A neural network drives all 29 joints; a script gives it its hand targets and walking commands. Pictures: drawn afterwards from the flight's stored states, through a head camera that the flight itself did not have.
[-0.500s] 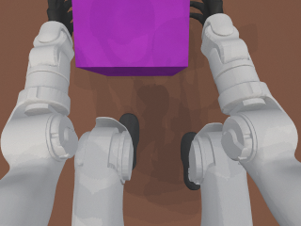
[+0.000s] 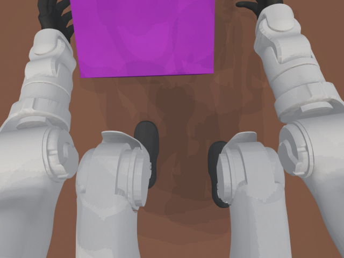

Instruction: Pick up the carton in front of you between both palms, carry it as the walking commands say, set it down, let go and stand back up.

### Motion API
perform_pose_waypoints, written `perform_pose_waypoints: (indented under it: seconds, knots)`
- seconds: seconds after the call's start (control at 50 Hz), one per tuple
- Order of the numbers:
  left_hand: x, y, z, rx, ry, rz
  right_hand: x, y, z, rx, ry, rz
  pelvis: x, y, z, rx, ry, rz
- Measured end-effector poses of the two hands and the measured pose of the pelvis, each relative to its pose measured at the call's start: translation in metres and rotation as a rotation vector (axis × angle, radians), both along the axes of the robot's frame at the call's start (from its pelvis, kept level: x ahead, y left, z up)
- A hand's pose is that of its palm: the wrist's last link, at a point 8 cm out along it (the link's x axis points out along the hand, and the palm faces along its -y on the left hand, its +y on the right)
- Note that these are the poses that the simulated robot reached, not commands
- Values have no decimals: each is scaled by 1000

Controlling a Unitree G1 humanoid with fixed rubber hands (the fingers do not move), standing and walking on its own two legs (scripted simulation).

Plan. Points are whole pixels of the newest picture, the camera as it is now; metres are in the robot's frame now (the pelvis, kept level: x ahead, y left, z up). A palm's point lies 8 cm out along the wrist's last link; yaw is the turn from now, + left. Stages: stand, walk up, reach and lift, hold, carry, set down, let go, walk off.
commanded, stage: set down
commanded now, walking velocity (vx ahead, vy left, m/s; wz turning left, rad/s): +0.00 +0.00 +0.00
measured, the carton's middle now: (151, 25) +0.52 +0.10 -0.24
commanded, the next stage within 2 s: let go in 1.14 s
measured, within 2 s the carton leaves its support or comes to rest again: neither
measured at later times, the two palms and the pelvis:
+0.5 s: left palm out of the picture +0.50 +0.28 -0.04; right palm out of the picture +0.56 -0.10 -0.04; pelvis +0.01 +0.00 +0.08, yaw +0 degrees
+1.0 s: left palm out of the picture +0.50 +0.29 +0.10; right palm out of the picture +0.56 -0.10 +0.10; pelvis +0.04 +0.01 +0.20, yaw +1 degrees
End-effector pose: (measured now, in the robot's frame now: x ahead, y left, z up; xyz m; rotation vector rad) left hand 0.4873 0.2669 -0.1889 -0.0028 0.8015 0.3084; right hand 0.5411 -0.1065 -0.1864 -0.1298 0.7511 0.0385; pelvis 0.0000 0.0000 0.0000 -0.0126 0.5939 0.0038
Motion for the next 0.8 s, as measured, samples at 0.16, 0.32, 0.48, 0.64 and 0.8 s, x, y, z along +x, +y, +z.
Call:
perform_pose_waypoints:
  seconds: [0.16,0.32,0.48,0.64,0.8]
  knots:
    - [12,13,17,8,-86,13,13,1,18,22,-63,5,5,1,0,-3,19,-4]
    - [17,15,77,-4,-169,-1,19,17,78,9,-124,2,8,0,25,-11,51,19]
    - [11,14,138,-3,-150,-9,19,12,140,0,-101,-25,14,2,71,-27,138,28]
    - [15,16,181,8,-164,-18,20,8,182,2,-121,-28,19,5,106,-29,191,28]
    - [12,23,226,12,-169,-22,20,6,225,-1,-129,-22,27,7,146,-28,210,33]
